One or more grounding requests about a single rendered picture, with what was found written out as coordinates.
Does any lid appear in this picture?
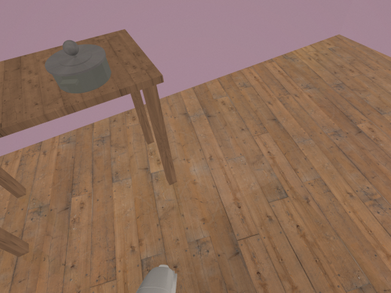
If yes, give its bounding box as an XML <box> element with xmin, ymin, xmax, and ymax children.
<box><xmin>45</xmin><ymin>44</ymin><xmax>106</xmax><ymax>76</ymax></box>

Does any robot left thigh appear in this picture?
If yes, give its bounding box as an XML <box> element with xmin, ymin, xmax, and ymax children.
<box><xmin>136</xmin><ymin>267</ymin><xmax>177</xmax><ymax>293</ymax></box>

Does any table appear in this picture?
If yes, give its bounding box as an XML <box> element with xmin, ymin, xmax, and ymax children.
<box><xmin>0</xmin><ymin>29</ymin><xmax>177</xmax><ymax>257</ymax></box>

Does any pot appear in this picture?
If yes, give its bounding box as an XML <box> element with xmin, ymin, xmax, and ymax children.
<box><xmin>53</xmin><ymin>58</ymin><xmax>112</xmax><ymax>93</ymax></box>

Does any knob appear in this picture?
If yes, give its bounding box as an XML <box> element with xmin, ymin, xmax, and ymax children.
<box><xmin>62</xmin><ymin>40</ymin><xmax>79</xmax><ymax>56</ymax></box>

